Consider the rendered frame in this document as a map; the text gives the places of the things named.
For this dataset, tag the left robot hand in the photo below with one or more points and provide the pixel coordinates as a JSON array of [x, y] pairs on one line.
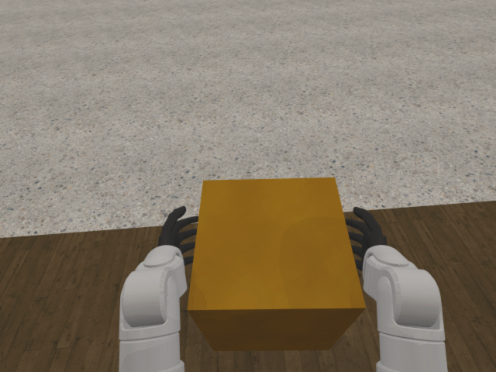
[[170, 235]]

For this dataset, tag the robot right forearm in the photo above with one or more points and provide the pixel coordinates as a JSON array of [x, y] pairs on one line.
[[409, 312]]

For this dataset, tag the right robot hand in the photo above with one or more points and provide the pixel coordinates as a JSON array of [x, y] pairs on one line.
[[372, 234]]

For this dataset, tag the robot left forearm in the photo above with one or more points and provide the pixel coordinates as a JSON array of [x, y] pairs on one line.
[[149, 317]]

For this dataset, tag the carton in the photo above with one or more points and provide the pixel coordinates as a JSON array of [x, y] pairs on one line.
[[273, 266]]

